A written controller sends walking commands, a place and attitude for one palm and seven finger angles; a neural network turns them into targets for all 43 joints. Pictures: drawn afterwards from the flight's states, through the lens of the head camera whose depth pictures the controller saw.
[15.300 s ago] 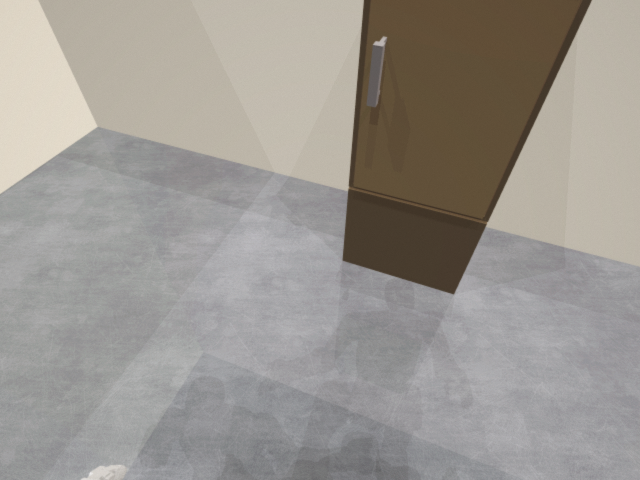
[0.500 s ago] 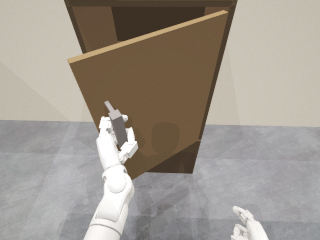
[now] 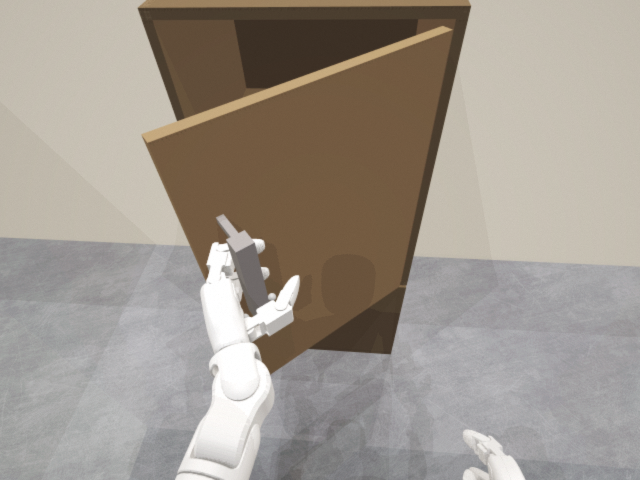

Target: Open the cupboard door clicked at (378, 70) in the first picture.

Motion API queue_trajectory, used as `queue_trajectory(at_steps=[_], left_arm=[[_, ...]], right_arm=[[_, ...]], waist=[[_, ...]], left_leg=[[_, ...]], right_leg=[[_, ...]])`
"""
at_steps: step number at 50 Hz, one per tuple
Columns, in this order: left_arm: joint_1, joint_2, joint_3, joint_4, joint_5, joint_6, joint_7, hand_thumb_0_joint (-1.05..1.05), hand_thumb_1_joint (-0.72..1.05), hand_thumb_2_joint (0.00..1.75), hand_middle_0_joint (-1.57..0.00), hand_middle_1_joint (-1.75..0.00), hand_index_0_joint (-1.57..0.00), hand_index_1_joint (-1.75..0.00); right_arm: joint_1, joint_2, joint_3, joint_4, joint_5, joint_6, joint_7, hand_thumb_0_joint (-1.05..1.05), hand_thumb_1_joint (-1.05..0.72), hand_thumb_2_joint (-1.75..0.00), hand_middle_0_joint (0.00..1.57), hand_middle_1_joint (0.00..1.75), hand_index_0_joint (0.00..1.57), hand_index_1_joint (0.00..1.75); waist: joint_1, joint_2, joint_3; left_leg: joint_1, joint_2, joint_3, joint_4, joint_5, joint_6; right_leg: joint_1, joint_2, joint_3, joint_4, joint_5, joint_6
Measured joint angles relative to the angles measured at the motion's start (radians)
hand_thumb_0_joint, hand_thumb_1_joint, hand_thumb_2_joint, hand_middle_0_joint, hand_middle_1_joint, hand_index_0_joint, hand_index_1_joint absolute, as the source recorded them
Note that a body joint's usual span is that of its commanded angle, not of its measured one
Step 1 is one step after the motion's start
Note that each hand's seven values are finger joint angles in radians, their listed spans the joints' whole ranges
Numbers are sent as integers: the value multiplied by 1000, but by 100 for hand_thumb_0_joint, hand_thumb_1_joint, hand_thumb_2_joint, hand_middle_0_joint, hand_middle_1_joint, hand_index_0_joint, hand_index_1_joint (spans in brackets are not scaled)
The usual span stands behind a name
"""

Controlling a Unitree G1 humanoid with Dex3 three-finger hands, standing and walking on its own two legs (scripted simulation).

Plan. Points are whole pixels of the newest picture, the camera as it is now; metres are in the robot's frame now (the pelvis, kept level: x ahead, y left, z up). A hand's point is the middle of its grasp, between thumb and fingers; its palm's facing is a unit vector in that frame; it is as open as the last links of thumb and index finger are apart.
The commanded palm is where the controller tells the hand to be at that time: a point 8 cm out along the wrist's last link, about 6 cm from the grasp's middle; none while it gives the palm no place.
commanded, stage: open thumb and fingers to let go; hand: left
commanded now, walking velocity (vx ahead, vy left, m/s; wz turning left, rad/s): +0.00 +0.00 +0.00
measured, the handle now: (243, 268) +0.36 +0.12 +0.08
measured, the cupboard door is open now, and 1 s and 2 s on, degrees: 41 42 42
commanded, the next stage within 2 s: slide the hand sideways off the handle in 0.50 s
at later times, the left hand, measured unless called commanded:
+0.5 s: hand (271, 294) +0.32 +0.08 +0.08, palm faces +0.34 -0.94 +0.00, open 15.0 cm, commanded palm +0.28 +0.13 +0.07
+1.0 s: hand (258, 325) +0.28 +0.09 +0.08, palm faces -0.10 -0.99 +0.01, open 16.3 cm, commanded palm +0.25 +0.15 +0.07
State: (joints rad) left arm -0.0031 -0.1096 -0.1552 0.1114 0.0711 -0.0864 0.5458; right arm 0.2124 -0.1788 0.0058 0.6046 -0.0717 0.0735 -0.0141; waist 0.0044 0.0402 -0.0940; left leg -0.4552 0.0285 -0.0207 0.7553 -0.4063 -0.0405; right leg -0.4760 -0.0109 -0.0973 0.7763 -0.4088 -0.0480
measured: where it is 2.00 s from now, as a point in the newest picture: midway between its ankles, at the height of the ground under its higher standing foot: outside the picture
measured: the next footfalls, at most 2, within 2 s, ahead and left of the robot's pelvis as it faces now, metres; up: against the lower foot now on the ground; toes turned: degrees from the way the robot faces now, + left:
none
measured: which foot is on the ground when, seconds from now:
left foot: down 0.00-1.00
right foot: down 0.00-1.00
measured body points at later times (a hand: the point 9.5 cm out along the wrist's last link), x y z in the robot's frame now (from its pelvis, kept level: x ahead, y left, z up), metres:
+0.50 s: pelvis -0.02 +0.01 +0.00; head -0.01 +0.00 +0.45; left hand +0.29 +0.13 +0.08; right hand +0.14 -0.21 -0.11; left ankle -0.01 +0.15 -0.71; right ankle -0.01 -0.08 -0.71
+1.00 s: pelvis -0.03 +0.03 +0.00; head -0.01 +0.02 +0.45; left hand +0.28 +0.14 +0.08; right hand +0.13 -0.19 -0.09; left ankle -0.01 +0.15 -0.71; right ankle -0.01 -0.08 -0.71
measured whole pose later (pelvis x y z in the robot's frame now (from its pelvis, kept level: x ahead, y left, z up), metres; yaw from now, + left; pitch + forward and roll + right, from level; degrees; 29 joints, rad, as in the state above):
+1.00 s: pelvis -0.03 +0.03 +0.00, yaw -2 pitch +5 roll +0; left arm -0.03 0.04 -0.14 0.18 -0.07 -0.21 0.06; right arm 0.25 -0.21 0.03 0.55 0.00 -0.05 0.00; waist 0.00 0.02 -0.06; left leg -0.47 0.01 0.03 0.77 -0.38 0.00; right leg -0.50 -0.03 -0.05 0.78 -0.36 -0.01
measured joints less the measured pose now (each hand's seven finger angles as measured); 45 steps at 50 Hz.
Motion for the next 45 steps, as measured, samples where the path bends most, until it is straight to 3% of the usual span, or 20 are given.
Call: queue_trajectory(at_steps=[8, 13, 24, 31, 33, 36, 38, 40, 42, 45], left_arm=[[-29, 17, 35, 54, -20, -44, -6, 0, -17, 44, -30, -122, -31, -122], [-82, 19, 52, 114, -23, -67, 4, 0, -36, 36, -29, -114, -30, -114], [-141, 7, 38, 186, -18, -88, 6, -1, -49, 31, -26, -75, -26, -74], [-158, -1, 18, 194, -9, -79, 25, -1, -50, 30, -35, -63, -35, -63], [-145, 18, 17, 183, 7, -91, -36, -1, -50, 30, -35, -59, -32, -60], [-119, 109, 7, 164, -13, -137, -253, -1, -49, 30, -30, -51, -23, -51], [-117, 172, -3, 160, -66, -158, -398, -1, -50, 30, -27, -46, -19, -46], [-124, 202, -6, 161, -131, -155, -495, -1, -50, 30, -24, -42, -16, -41], [-125, 198, 1, 162, -178, -141, -535, -2, -50, 30, -21, -38, -15, -38], [-103, 166, 16, 140, -190, -125, -518, -1, -50, 30, -18, -35, -14, -35]], right_arm=[[17, -25, -14, 23, 1, -22, -14, 1, -90, -90, 20, 30, 20, 30], [1, -30, -18, 33, 0, -36, -16, 1, -90, -90, 20, 30, 20, 30], [-23, -6, -4, 22, -1, -44, -7, 1, -90, -90, 20, 30, 20, 30], [-30, 5, 3, 19, -2, -40, 3, 1, -90, -90, 20, 30, 20, 30], [-26, 6, 8, 16, 2, -41, 5, 1, -90, -90, 20, 30, 20, 30], [-3, 0, 16, -3, 22, -51, -6, 1, -90, -90, 20, 30, 20, 30], [11, -12, 22, -13, 43, -65, -17, 1, -90, -90, 20, 30, 20, 30], [20, -25, 25, -16, 62, -83, -25, 1, -90, -90, 20, 30, 20, 30], [26, -34, 27, -16, 74, -100, -25, 1, -90, -90, 20, 30, 20, 30], [34, -38, 27, -25, 78, -118, -11, 1, -90, -90, 20, 30, 20, 30]], waist=[[-19, -3, 8], [-21, -6, 11], [-12, -10, 8], [-4, -7, 7], [-2, -14, 11], [5, -19, 21], [6, -12, 33], [6, -4, 40], [5, -1, 43], [2, -6, 41]], left_leg=[[3, 5, 4, -14, 21, -2], [-9, 4, 5, -12, 30, 1], [-26, -3, 14, -3, 35, 13], [-43, -10, 16, 20, 26, 23], [-46, -15, 19, 23, 26, 27], [-45, -19, 20, 30, 25, 31], [-41, -21, 17, 36, 23, 34], [-37, -22, 15, 38, 22, 36], [-31, -23, 19, 34, 23, 39], [-24, -26, 30, 23, 27, 43]], right_leg=[[0, 6, 4, -12, 21, -5], [-11, 5, 4, -14, 33, -4], [-26, -2, 14, -14, 46, 9], [-38, -10, 17, -1, 43, 18], [-43, -15, 21, 8, 41, 20], [-43, -19, 21, 16, 39, 23], [-34, -21, 18, 15, 39, 26], [-25, -21, 17, 10, 42, 29], [-19, -23, 20, 3, 47, 33], [-19, -25, 32, -2, 51, 38]])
